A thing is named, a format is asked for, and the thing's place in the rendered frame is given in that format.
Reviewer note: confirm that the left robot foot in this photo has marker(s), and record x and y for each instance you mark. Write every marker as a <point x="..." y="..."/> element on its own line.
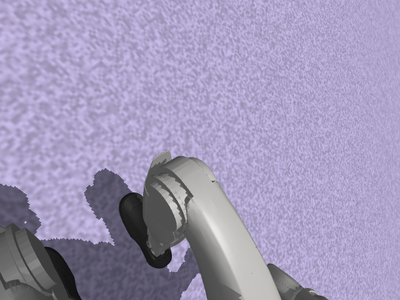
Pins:
<point x="64" y="272"/>

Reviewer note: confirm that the right robot foot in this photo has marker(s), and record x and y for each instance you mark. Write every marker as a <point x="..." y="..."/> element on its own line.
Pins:
<point x="131" y="212"/>

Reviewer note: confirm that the right robot arm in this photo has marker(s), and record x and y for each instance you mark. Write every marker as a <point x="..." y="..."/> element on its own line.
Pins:
<point x="309" y="294"/>

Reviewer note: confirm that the right robot hand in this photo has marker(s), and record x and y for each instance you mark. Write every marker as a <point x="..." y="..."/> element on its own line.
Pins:
<point x="287" y="287"/>

